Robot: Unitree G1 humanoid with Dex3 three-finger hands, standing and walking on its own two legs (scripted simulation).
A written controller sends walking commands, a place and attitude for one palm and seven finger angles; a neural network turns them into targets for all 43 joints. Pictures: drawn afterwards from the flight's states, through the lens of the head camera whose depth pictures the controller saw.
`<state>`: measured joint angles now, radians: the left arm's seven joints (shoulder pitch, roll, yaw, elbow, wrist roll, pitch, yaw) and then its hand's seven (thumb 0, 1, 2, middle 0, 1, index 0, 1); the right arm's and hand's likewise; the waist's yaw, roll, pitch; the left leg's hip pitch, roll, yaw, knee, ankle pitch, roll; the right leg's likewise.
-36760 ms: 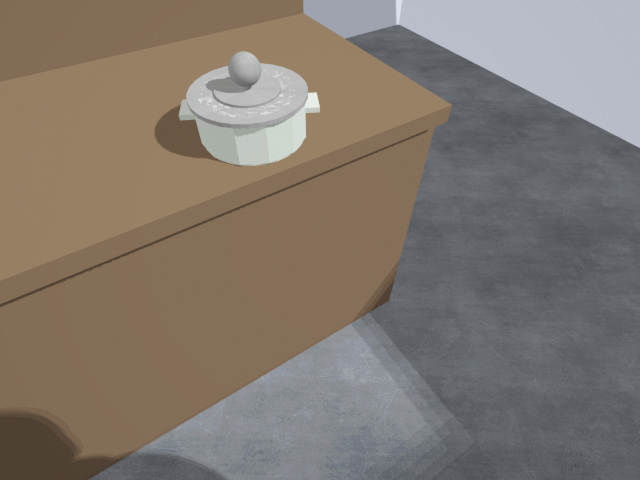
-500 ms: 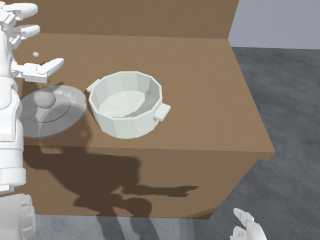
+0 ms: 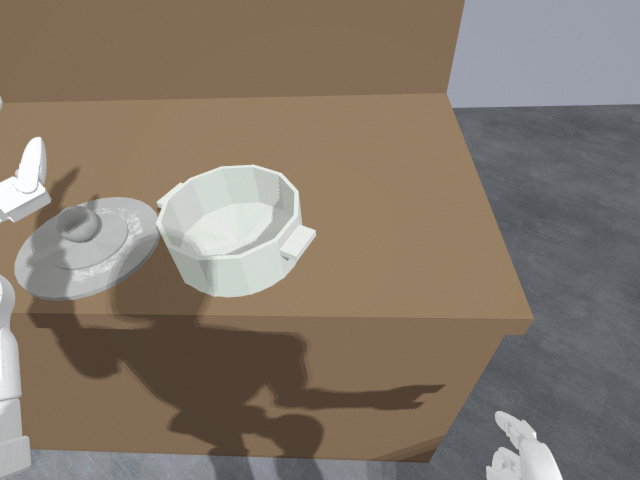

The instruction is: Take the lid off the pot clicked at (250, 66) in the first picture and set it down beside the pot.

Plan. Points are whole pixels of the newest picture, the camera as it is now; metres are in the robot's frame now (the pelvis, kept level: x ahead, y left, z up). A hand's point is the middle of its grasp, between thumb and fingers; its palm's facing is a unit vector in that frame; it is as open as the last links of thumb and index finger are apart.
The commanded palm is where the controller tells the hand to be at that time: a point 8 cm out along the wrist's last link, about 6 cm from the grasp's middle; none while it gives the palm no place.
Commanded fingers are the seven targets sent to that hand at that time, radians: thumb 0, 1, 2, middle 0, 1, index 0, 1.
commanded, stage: draw the hand back to the body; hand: left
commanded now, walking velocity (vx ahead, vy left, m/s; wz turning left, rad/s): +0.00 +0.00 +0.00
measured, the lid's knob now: (77, 224) +0.42 +0.40 +0.09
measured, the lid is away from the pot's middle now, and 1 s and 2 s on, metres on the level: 0.23 0.23 0.23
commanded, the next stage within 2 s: step back with the hand held close in 1.04 s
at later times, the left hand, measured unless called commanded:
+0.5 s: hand out of the picture +0.22 +0.28 +0.27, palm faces +0.52 -0.83 -0.22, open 7.5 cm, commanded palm +0.16 +0.31 +0.27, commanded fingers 0.00 0.90 0.90 -0.20 -0.30 -0.20 -0.30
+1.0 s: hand out of the picture +0.14 +0.28 +0.26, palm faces +0.48 -0.83 -0.29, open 7.4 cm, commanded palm +0.09 +0.32 +0.26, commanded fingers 0.00 0.90 0.90 -0.20 -0.30 -0.20 -0.30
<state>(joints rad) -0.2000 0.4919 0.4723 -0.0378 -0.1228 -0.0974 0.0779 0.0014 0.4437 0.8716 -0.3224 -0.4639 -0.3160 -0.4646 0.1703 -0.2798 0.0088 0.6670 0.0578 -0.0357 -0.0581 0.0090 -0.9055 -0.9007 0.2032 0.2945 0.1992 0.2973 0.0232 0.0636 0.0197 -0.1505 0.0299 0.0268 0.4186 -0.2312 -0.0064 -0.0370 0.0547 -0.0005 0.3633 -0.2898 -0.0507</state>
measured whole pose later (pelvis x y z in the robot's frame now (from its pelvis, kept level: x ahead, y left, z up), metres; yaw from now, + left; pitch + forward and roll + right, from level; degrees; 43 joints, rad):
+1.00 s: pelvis -0.03 +0.04 +0.00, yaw +1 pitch -6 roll -1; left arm 0.33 0.38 0.42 -0.60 -0.14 -0.16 0.07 0.01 0.89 0.89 -0.22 -0.30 -0.21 -0.30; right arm 0.15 -0.21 0.03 0.67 0.01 -0.09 -0.06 0.01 -0.90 -0.90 0.21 0.29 0.20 0.30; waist 0.07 0.05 0.02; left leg -0.11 0.00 0.03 0.41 -0.19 0.04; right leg 0.03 0.02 0.00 0.31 -0.22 0.00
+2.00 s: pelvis -0.13 +0.09 -0.02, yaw -1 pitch -1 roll -5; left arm 0.39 0.46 0.55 -0.75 -0.07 -0.27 0.14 0.01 0.88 0.89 -0.22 -0.30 -0.21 -0.30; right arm 0.24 -0.20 -0.01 0.56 0.01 -0.08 -0.07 0.01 -0.90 -0.90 0.21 0.29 0.20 0.30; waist -0.03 0.05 0.02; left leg -0.45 0.01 0.04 0.57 -0.11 0.10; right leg -0.34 0.07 0.01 0.74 -0.40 0.00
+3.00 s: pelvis -0.37 +0.16 -0.02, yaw -4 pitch -1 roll +0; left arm 0.30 0.42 0.54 -0.66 -0.11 -0.19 0.12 0.01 0.89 0.90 -0.20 -0.30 -0.20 -0.30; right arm 0.23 -0.13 0.01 0.58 0.04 -0.12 -0.01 0.01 -0.90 -0.90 0.20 0.29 0.20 0.30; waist -0.07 -0.08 -0.04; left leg -0.32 0.03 0.02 0.67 -0.35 0.01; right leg -0.45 0.03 0.02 1.07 -0.48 -0.01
